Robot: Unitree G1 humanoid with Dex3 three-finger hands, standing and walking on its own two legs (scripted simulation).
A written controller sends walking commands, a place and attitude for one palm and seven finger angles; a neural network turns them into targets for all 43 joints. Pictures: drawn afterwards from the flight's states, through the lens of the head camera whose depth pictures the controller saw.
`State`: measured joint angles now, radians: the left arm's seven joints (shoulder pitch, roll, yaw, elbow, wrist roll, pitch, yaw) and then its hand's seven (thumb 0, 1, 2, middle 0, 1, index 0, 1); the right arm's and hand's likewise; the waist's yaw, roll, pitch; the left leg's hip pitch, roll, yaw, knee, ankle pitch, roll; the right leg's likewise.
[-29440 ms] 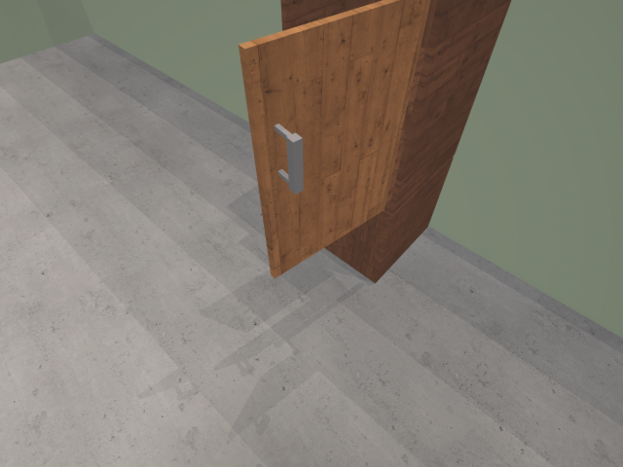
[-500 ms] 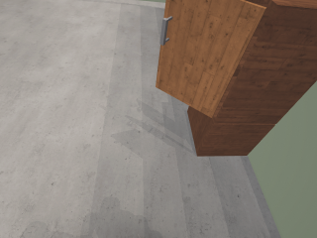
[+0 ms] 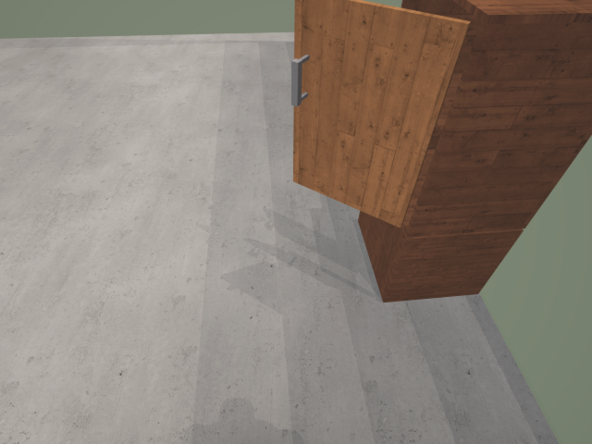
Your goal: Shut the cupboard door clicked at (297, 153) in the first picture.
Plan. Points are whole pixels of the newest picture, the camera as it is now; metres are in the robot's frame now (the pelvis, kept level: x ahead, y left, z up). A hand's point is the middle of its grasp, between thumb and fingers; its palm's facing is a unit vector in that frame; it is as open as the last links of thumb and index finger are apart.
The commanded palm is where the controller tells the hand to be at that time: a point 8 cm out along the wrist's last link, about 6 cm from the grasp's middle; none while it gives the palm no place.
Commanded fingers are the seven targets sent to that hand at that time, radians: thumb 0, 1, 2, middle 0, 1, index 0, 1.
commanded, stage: let the arm hang, fingers relaxed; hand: left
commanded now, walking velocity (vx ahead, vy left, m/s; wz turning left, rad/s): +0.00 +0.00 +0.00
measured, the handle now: (300, 80) +0.97 +0.04 +0.04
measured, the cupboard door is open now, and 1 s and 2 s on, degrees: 51 51 51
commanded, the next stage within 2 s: look to check the result in 0.20 s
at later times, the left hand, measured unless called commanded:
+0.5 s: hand out of the picture +0.04 +0.20 -0.17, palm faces +0.00 -0.96 -0.27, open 7.4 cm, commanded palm none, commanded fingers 0.00 0.90 0.90 -0.20 -0.30 -0.20 -0.30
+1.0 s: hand out of the picture +0.08 +0.19 -0.17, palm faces +0.01 -0.96 -0.28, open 7.4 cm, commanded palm none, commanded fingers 0.00 0.90 0.90 -0.20 -0.30 -0.20 -0.30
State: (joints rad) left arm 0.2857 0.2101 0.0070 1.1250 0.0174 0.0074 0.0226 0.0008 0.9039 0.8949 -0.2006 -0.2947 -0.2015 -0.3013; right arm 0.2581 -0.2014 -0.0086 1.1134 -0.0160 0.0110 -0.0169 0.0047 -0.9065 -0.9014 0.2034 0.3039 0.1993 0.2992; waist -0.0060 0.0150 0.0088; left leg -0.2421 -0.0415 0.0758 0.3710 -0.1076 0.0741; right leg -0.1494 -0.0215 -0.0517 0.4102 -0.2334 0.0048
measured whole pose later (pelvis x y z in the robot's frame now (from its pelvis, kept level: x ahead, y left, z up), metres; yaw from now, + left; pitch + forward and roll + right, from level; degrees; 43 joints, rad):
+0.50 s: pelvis +0.02 -0.01 +0.00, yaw +0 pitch -1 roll +0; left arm 0.22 0.24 0.01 1.15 0.01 0.00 0.02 0.00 0.90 0.89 -0.20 -0.30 -0.20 -0.30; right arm 0.20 -0.24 0.00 1.13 -0.01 0.00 -0.02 0.00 -0.91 -0.90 0.20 0.30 0.20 0.30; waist -0.01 0.01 0.04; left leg -0.20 -0.03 0.06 0.35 -0.13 0.05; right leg -0.09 0.00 -0.06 0.35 -0.24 -0.01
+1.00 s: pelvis +0.04 -0.03 +0.00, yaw +1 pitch -1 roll +0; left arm 0.17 0.26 0.01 1.13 0.01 0.00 0.02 0.00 0.90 0.89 -0.20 -0.30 -0.20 -0.30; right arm 0.16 -0.27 0.00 1.12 -0.01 0.00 -0.02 0.00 -0.91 -0.90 0.20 0.30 0.20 0.30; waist -0.01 0.00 0.04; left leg -0.18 -0.03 0.04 0.35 -0.15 0.03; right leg -0.05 0.00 -0.08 0.33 -0.26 -0.02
